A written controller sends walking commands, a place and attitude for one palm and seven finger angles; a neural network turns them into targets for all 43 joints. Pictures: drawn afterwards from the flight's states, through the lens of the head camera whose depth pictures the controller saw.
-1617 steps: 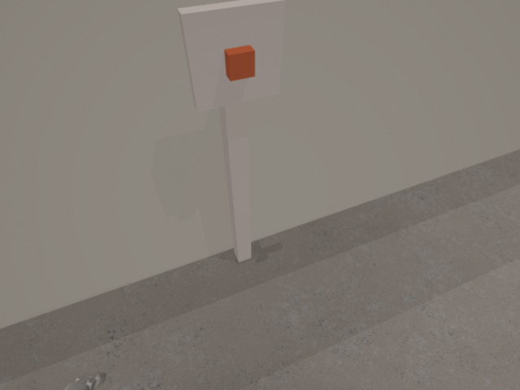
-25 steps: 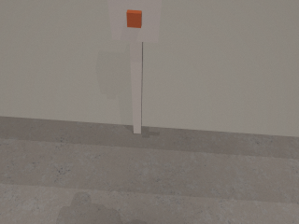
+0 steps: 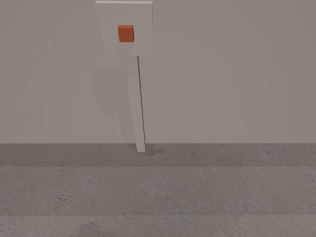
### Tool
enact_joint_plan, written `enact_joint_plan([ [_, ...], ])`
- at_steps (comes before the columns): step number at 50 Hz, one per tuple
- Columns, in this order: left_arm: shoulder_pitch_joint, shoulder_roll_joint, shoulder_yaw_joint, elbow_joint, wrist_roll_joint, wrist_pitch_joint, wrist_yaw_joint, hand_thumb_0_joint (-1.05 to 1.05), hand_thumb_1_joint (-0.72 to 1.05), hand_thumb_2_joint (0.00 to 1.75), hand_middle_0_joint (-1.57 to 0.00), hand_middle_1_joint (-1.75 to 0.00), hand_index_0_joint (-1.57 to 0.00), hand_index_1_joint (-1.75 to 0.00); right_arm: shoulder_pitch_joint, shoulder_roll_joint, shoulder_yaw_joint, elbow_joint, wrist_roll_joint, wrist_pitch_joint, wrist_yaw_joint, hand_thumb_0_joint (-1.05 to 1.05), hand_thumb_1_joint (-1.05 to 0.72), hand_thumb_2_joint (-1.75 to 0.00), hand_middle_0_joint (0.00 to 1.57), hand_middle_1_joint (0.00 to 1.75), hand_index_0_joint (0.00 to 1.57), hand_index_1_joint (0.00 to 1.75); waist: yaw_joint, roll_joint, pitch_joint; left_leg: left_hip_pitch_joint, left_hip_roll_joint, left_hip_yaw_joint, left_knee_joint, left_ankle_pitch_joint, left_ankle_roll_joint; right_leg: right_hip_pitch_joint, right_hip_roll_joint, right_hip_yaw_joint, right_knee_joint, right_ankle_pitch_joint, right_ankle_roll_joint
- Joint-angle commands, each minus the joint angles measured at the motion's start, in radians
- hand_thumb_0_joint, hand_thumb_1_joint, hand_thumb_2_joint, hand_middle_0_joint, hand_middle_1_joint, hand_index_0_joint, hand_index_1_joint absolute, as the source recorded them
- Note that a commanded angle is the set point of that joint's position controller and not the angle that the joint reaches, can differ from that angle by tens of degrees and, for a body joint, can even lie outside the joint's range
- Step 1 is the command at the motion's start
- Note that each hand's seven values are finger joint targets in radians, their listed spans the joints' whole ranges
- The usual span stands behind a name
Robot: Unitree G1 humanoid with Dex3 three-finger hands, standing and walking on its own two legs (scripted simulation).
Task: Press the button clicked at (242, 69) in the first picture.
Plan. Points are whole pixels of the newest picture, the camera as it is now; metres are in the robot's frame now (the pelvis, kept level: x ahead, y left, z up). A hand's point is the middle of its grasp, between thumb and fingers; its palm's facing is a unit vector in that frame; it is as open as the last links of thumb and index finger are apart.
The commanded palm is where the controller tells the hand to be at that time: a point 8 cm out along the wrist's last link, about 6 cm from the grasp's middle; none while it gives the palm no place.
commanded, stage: let the arm hang, fingers relaxed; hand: left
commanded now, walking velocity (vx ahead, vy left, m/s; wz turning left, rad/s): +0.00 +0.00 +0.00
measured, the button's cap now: (126, 33) +0.80 +0.17 +0.15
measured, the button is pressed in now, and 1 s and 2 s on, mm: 0 0 0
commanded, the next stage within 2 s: stand and wait in 0.12 s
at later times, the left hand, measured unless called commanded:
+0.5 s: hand out of the picture +0.05 +0.19 -0.17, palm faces +0.01 -0.96 -0.27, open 7.4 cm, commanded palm none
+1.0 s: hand out of the picture +0.10 +0.20 -0.16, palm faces +0.00 -0.96 -0.29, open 7.4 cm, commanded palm none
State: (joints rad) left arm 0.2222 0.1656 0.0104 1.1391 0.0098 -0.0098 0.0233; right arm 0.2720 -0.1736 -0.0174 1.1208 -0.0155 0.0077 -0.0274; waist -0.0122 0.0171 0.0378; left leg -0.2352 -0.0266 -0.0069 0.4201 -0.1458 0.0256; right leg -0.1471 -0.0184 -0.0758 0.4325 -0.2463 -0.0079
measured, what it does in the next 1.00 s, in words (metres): stands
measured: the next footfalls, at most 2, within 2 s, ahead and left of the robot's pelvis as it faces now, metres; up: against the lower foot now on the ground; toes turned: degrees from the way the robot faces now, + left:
none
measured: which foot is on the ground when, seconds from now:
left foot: down 0.00-1.00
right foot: down 0.00-1.00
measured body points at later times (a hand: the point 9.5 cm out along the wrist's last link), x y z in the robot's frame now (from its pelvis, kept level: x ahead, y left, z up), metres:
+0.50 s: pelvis +0.02 -0.02 +0.00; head +0.04 -0.02 +0.45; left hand +0.05 +0.24 -0.15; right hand +0.05 -0.27 -0.16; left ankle +0.05 +0.10 -0.74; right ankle -0.01 -0.11 -0.74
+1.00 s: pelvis +0.04 -0.02 +0.01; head +0.05 -0.03 +0.46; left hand +0.10 +0.25 -0.14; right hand +0.09 -0.29 -0.15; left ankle +0.05 +0.10 -0.74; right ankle -0.01 -0.11 -0.74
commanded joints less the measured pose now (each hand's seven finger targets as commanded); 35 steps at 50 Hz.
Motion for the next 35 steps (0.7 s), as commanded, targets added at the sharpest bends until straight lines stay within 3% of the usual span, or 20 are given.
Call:
enact_joint_plan([
  [1, 0.050, 0.152, 0.033, -0.012, 0.001, -0.005, 0.006, 0.00, 0.90, 0.90, -0.20, -0.30, -0.20, -0.30, 0.038, -0.111, -0.017, -0.025, -0.006, -0.012, -0.004, 0.00, -0.90, -0.90, 0.20, 0.30, 0.20, 0.30, 0.006, 0.017, 0.055, -0.008, 0.105, -0.105, -0.095, -0.028, 0.008, -0.050, -0.098, 0.102, -0.122, -0.051, -0.053],
  [13, 0.005, 0.179, 0.037, -0.020, -0.002, -0.014, 0.007, 0.00, 0.90, 0.90, -0.20, -0.30, -0.20, -0.30, -0.007, -0.153, -0.021, -0.023, 0.001, -0.017, -0.008, 0.00, -0.90, -0.90, 0.20, 0.30, 0.20, 0.30, 0.007, -0.012, -0.005, 0.059, 0.123, -0.094, -0.074, 0.109, 0.003, 0.014, -0.103, 0.097, -0.129, 0.094, -0.050],
  [16, -0.004, 0.185, 0.035, -0.019, -0.003, -0.013, 0.006, 0.00, 0.90, 0.90, -0.20, -0.30, -0.20, -0.30, -0.018, -0.157, -0.019, -0.020, 0.000, -0.015, -0.007, 0.00, -0.90, -0.90, 0.20, 0.30, 0.20, 0.30, 0.005, -0.009, 0.014, 0.063, 0.124, -0.092, -0.080, 0.092, 0.001, 0.007, -0.106, 0.097, -0.141, 0.083, -0.048],
  [33, -0.027, 0.239, 0.035, -0.020, -0.001, -0.022, 0.004, 0.00, 0.90, 0.90, -0.20, -0.30, -0.20, -0.30, -0.095, -0.225, -0.021, -0.029, 0.003, -0.017, -0.006, 0.00, -0.90, -0.90, 0.20, 0.30, 0.20, 0.30, 0.005, -0.029, -0.025, 0.129, 0.139, -0.084, -0.089, 0.147, -0.001, 0.034, -0.109, 0.111, -0.163, 0.190, -0.043],
  [35, -0.043, 0.246, 0.036, -0.024, -0.002, -0.022, 0.004, 0.00, 0.90, 0.90, -0.20, -0.30, -0.20, -0.30, -0.096, -0.226, -0.021, -0.027, 0.002, -0.018, -0.005, 0.00, -0.90, -0.90, 0.20, 0.30, 0.20, 0.30, 0.003, -0.009, -0.024, 0.119, 0.140, -0.087, -0.095, 0.155, -0.002, 0.051, -0.113, 0.110, -0.161, 0.200, -0.044],
])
